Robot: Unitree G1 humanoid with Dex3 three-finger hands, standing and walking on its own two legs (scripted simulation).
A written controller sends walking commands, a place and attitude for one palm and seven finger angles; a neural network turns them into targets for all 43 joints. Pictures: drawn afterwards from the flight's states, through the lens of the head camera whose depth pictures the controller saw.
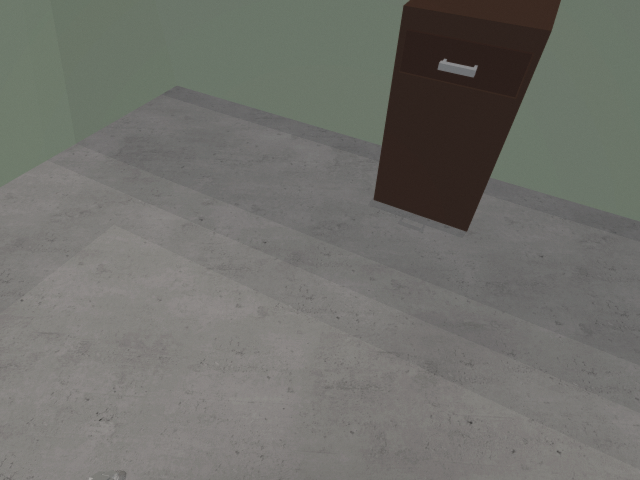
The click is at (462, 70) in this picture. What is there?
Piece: drawer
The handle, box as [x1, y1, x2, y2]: [437, 59, 477, 77]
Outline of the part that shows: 439,62 437,69 473,77 477,65 470,67 447,62 446,59 442,61 441,60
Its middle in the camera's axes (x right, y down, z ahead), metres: +0.46 -0.57 +1.29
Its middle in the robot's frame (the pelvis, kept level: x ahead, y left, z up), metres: +1.37 -0.40 -0.06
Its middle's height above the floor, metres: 0.71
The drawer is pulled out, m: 0.00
